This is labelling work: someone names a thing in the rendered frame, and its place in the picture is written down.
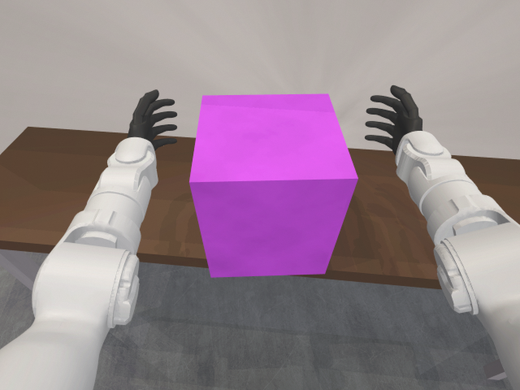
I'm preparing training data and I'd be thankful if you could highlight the robot right forearm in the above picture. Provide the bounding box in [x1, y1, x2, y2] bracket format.
[395, 131, 520, 245]

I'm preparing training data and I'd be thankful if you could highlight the right robot hand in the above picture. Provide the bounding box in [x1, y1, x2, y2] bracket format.
[365, 85, 423, 155]

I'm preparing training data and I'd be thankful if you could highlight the table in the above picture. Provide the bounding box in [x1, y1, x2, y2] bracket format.
[0, 127, 520, 380]

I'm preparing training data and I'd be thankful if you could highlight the carton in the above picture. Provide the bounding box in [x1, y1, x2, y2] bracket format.
[189, 93, 358, 278]

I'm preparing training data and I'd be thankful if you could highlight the robot right upper arm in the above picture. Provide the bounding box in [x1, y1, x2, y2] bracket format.
[434, 223, 520, 390]

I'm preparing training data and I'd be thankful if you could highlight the left robot hand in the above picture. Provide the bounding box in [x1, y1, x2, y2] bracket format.
[127, 89, 177, 151]

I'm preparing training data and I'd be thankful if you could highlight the robot left upper arm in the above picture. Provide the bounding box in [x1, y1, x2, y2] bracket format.
[0, 242, 139, 390]

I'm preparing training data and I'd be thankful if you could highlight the robot left forearm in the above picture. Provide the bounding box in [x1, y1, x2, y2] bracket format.
[32, 137, 158, 318]

